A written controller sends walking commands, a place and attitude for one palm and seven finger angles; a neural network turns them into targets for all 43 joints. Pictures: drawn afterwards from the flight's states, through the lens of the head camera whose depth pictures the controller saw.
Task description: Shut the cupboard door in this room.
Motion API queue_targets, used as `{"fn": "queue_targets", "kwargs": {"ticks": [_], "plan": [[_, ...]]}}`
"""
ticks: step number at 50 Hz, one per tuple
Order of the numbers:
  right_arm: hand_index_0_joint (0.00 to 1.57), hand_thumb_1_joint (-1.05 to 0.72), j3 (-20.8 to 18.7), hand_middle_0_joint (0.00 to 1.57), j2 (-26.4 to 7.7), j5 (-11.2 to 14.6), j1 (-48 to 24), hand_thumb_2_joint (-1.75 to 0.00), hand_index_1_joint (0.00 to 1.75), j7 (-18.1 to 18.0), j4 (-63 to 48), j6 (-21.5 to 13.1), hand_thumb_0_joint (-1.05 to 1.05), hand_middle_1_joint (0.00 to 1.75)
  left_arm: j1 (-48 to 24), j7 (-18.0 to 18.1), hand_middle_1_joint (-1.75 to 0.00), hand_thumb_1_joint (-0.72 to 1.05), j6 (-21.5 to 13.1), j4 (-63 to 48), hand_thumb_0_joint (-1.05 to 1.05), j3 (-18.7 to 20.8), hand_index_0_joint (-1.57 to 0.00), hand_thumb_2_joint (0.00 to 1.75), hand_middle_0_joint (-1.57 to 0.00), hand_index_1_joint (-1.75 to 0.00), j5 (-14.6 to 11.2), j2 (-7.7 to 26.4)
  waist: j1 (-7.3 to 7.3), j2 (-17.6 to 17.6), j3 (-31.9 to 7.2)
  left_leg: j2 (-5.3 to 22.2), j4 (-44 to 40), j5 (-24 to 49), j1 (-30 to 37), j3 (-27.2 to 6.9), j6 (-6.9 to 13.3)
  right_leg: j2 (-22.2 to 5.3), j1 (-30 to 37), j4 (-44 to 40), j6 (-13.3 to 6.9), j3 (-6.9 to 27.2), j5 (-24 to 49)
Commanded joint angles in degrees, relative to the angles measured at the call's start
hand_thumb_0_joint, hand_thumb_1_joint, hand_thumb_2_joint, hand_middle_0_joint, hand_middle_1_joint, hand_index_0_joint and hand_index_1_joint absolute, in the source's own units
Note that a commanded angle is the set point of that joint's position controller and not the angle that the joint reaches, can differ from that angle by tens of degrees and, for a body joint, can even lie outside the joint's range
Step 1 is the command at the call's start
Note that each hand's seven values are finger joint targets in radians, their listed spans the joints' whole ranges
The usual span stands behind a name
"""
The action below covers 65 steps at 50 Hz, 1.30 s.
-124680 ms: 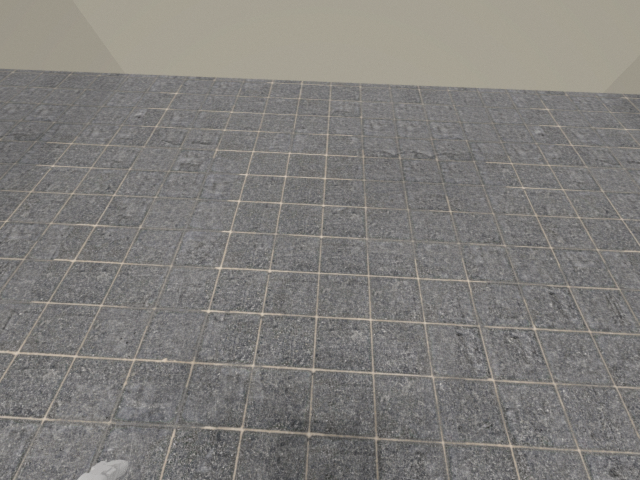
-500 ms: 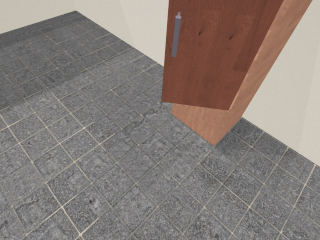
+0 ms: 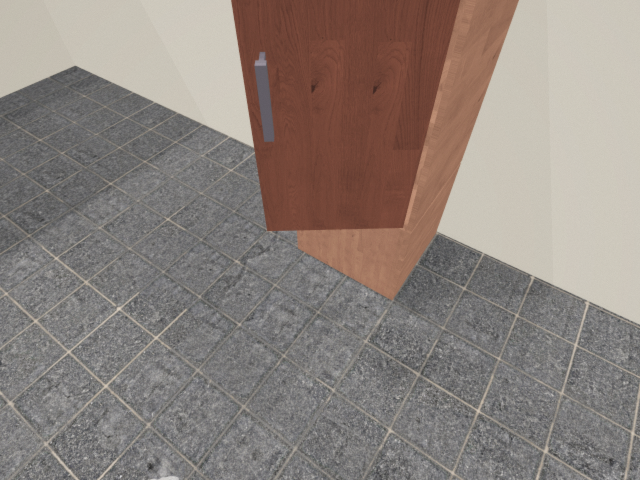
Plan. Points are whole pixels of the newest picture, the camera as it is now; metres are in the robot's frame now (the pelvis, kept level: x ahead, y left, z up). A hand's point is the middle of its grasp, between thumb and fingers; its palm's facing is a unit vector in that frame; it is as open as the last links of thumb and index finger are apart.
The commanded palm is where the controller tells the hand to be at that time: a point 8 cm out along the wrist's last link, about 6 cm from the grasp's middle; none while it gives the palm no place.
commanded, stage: take the last steps up to it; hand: left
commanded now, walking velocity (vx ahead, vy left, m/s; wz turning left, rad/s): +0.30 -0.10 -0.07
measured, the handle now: (265, 98) +0.76 +0.13 +0.07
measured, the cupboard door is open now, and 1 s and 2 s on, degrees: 36 36 36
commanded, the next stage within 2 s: come to a stop and stand still in 0.58 s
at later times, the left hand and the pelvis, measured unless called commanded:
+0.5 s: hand (223, 408) +0.25 +0.16 -0.16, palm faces -0.05 -0.99 -0.14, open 7.3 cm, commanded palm none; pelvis +0.18 -0.01 +0.01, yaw -3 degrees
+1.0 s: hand (264, 334) +0.38 +0.11 -0.16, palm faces +0.01 -0.98 -0.22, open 7.3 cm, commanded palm none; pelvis +0.32 -0.07 +0.01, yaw -2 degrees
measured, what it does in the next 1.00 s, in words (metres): walks ahead: left foot, then right foot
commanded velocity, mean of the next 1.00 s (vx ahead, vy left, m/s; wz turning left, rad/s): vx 0.06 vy -0.01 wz -0.01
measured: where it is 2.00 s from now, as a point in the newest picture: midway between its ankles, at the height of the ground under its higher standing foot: (353, 472)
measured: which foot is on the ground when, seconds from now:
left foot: up 0.00-0.22, down 0.24-0.66, up 0.68-1.00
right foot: down 0.00-0.24, up 0.26-0.62, down 0.64-1.00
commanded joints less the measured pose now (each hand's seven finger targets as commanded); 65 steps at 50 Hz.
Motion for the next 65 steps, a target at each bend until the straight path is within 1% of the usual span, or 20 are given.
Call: {"fn": "queue_targets", "kwargs": {"ticks": [1, 10, 12, 13, 16, 20, 26, 30, 31, 32, 33, 34, 38, 42, 48, 52, 54, 56, 61, 65], "plan": [[0.2, -0.9, -1.01, 0.2, -4.36, 0.18, -9.35, -0.9, 0.3, 0.39, -7.98, -3.66, 0.0, 0.3, 6.68, 2.44, -0.3, 0.9, -1.18, 0.71, 0.0, 1.73, -0.2, 0.9, -0.2, -0.3, 0.09, 8.82, 3.5, -11.16, 4.02, 0.3, 12.96, 1.79, -22.0, -3.17, -0.02, -17.37, 9.61, -17.35, -13.57, 19.82, -2.52], [0.2, -0.9, -0.79, 0.2, -3.13, -0.04, 3.33, -0.9, 0.3, 0.69, -4.4, -4.63, 0.0, 0.3, 3.67, 1.93, -0.3, 0.9, -2.04, 3.27, 0.0, 1.16, -0.2, 0.9, -0.2, -0.3, -0.68, 7.77, -4.06, -4.75, 0.87, -4.45, -18.05, 19.13, 9.03, 3.31, -0.02, -8.85, -2.41, -4.16, -7.39, 6.82, 7.43], [0.2, -0.9, -2.92, 0.2, -13.49, -1.45, 15.98, -0.9, 0.3, -0.6, -1.48, -5.36, 0.0, 0.3, 9.02, 1.29, -0.3, 0.9, -1.59, 2.04, 0.0, 0.19, -0.2, 0.9, -0.2, -0.3, -1.08, 2.27, -6.29, 20.15, -7.57, 17.4, -31.85, 13.25, 27.07, -31.0, 7.94, 2.61, -19.69, 28.62, -1.84, -0.56, -13.48], [0.2, -0.9, -2.69, 0.2, -13.54, -0.96, 15.96, -0.9, 0.3, -1.55, -1.12, -4.7, 0.0, 0.3, 5.27, 1.47, -0.3, 0.9, -1.29, 0.43, 0.0, 0.11, -0.2, 0.9, -0.2, -0.3, -0.3, 4.43, -6.49, 14.31, -6.55, 20.97, -35.84, 10.69, 24.33, -37.02, 10.35, 1.5, -23.94, 39.8, -2.16, 6.37, -14.2], [0.2, -0.9, -0.9, 0.2, -6.16, -0.33, 5.44, -0.9, 0.3, -1.8, -4.3, -5.56, 0.0, 0.3, 1.37, 0.5, -0.3, 0.9, -1.41, 0.51, 0.0, 0.66, -0.2, 0.9, -0.2, -0.3, 0.26, 4.09, -1.55, 2.65, 2.83, 16.46, -36.57, 19.12, 11.23, -22.43, 9.34, -5.56, -25.22, 42.88, -0.6, 7.23, -0.87], [0.2, -0.9, -0.74, 0.2, -4.5, 0.06, 4.3, -0.9, 0.3, -1.48, -3.34, -6.1, 0.0, 0.3, 3.32, 0.3, -0.3, 0.9, 0.01, 1.05, 0.0, 0.29, -0.2, 0.9, -0.2, -0.3, 0.08, 1.14, 0.62, 2.95, 0.92, 11.13, -36.44, 29.91, 11.93, -7.53, 9.15, -5.88, -20.86, 29.95, 1.12, 4.15, 2.14], [0.2, -0.9, -1.31, 0.2, -3.8, 0.01, 4.03, -0.9, 0.3, -0.43, -2.45, -4.9, 0.0, 0.3, -1.42, 0.38, -0.3, 0.9, -0.67, -0.56, 0.0, -0.16, -0.2, 0.9, -0.2, -0.3, -0.07, 0.74, -0.21, 4.65, 3.88, 9.27, -35.66, 25.04, 7.95, -2.61, 8.57, -4.32, -13.1, 11.08, 1.18, -0.76, 6.83], [0.2, -0.9, -1.49, 0.2, -4.01, 0.22, 2.91, -0.9, 0.3, -0.32, -1.76, -4.07, 0.0, 0.3, 5.15, 0.85, -0.3, 0.9, -1.62, 1.85, 0.0, 0.52, -0.2, 0.9, -0.2, -0.3, 0.01, 2.62, 3.45, 1.48, 0.75, 6.86, -25.73, 27.64, 6.45, -0.43, 5.71, -1.01, 1.76, 1.19, -0.04, -3.4, 9.59], [0.2, -0.9, -1.21, 0.2, -2.44, 0.67, 2.66, -0.9, 0.3, 0.04, -1.51, -4.1, 0.0, 0.3, 10.97, 1.32, -0.3, 0.9, -2.22, 3.65, 0.0, 1.09, -0.2, 0.9, -0.2, -0.3, 0.12, 5.53, 6.21, -3.44, -1.01, 3.66, -16.41, 27.49, 1.46, 1.75, 4.02, -3.05, 11.08, -1.85, -1.36, 0.77, 9.66], [0.2, -0.9, -0.49, 0.2, 0.86, 1.23, 3.76, -0.9, 0.3, 0.54, -2.05, -4.42, 0.0, 0.3, 18.11, 2.07, -0.3, 0.9, -3.08, 5.92, 0.0, 2.22, -0.2, 0.9, -0.2, -0.3, 0.47, 9.97, 8.46, -14.47, -6.15, -3.05, -2.04, 14.01, -7.76, 5.92, 1.8, -14.64, 20.77, -5.96, -5.69, 15.44, 11.75], [0.2, -0.9, -0.04, 0.2, 2.24, 1.62, 1.67, -0.9, 0.3, 0.31, -3.91, -4.02, 0.0, 0.3, 20.52, 2.48, -0.3, 0.9, -3.02, 6.44, 0.0, 2.45, -0.2, 0.9, -0.2, -0.3, -0.16, 13.1, 8.37, -18.55, -6.26, -6.74, 12.66, -8.46, -12.42, 2.37, 1.76, -23.46, 18.6, -13.08, -10.75, 27.13, 14.65], [0.2, -0.9, -0.44, 0.2, 1.4, 1.52, 0.34, -0.9, 0.3, 0.06, -3.72, -3.49, 0.0, 0.3, 15.9, 2.85, -0.3, 0.9, -3.18, 5.88, 0.0, 2.16, -0.2, 0.9, -0.2, -0.3, -0.28, 12.05, 6.88, -21.59, -5.45, -4.62, 19.7, -6.2, -14.74, -2.94, 2.33, -23.0, 14.09, -14.97, -11.39, 28.13, 14.37], [0.2, -0.9, 1.07, 0.2, 3.72, 1.25, 2.59, -0.9, 0.3, -0.6, -0.36, -2.22, 0.0, 0.3, 2.69, 3.9, -0.3, 0.9, -3.17, 2.26, 0.0, -0.69, -0.2, 0.9, -0.2, -0.3, -0.2, 4.14, 0.06, -6.85, -3.97, -1.96, 9.26, 4.32, -4.0, -4.79, -0.41, -17.48, 1.46, -9.96, -7.84, 7.96, 45.26], [0.2, -0.9, 0.79, 0.2, 1.85, 1.8, -1.86, -0.9, 0.3, -0.63, -1.63, -0.24, 0.0, 0.3, 5.16, 4.65, -0.3, 0.9, -2.0, 2.57, 0.0, 0.16, -0.2, 0.9, -0.2, -0.3, -0.28, 6.78, 2.27, -8.99, -6.38, -5.39, 0.54, 3.81, -4.5, -2.76, -1.67, -18.46, 8.26, -6.41, -8.85, 7.67, 58.41], [0.2, -0.9, -0.44, 0.2, -1.06, 1.56, -8.31, -0.9, 0.3, -0.28, -5.55, 0.77, 0.0, 0.3, 3.29, 5.08, -0.3, 0.9, -0.09, 0.61, 0.0, 1.64, -0.2, 0.9, -0.2, -0.3, 0.12, 9.18, 2.53, -11.88, -2.89, -5.99, -0.97, 4.57, -6.24, -4.16, -1.58, -20.03, 6.69, -5.67, -10.59, 8.09, 51.92], [0.2, -0.9, -0.61, 0.2, -1.84, 1.28, -6.2, -0.9, 0.3, -0.11, -5.57, 0.23, 0.0, 0.3, 2.15, 5.0, -0.3, 0.9, 0.81, -0.29, 0.0, 1.53, -0.2, 0.9, -0.2, -0.3, -0.34, 9.0, 0.55, -10.44, -3.04, -4.98, -20.76, 22.15, 4.95, -3.91, -0.65, -15.25, 1.6, 0.35, -5.7, 5.61, 34.88], [0.2, -0.9, -1.3, 0.2, -9.2, 0.5, -4.67, -0.9, 0.3, -0.38, -6.88, -0.86, 0.0, 0.3, 7.19, 5.14, -0.3, 0.9, 1.7, -1.38, 0.0, 0.19, -0.2, 0.9, -0.2, -0.3, -1.13, 4.1, 1.56, 10.89, -7.31, 14.43, -25.95, 65.44, 13.34, -21.55, 8.88, -3.68, -7.14, 13.27, 2.43, -1.01, -7.86], [0.2, -0.9, -1.07, 0.2, -10.32, 0.35, -4.99, -0.9, 0.3, -1.84, -7.92, -0.98, 0.0, 0.3, 5.62, 5.53, -0.3, 0.9, 2.61, -2.71, 0.0, 0.0, -0.2, 0.9, -0.2, -0.3, -0.74, 4.61, 0.76, 8.1, -6.01, 16.95, -25.77, 72.4, 8.45, -22.16, 14.59, 0.2, -9.31, 31.92, 2.19, 6.93, -21.4], [0.2, -0.9, -0.35, 0.2, -7.16, 0.67, -9.48, -0.9, 0.3, -2.97, -10.12, -1.21, 0.0, 0.3, 6.05, 4.33, -0.3, 0.9, 3.12, -1.68, 0.0, 0.99, -0.2, 0.9, -0.2, -0.3, -0.61, 6.79, 2.14, 1.6, -6.53, 11.36, -24.87, 60.06, 12.17, -14.75, 12.66, -0.06, -15.41, 39.94, 4.22, 9.2, -10.05], [0.2, -0.9, -0.62, 0.2, -7.11, 0.73, -7.35, -0.9, 0.3, -2.73, -8.82, -1.39, 0.0, 0.3, 5.65, 3.48, -0.3, 0.9, 3.84, -2.31, 0.0, 1.01, -0.2, 0.9, -0.2, -0.3, -0.37, 6.28, 1.3, 6.22, -7.06, 10.13, -29.05, 42.21, 12.33, -14.9, 11.59, -0.79, -14.01, 34.07, 4.72, 8.02, -8.09]]}}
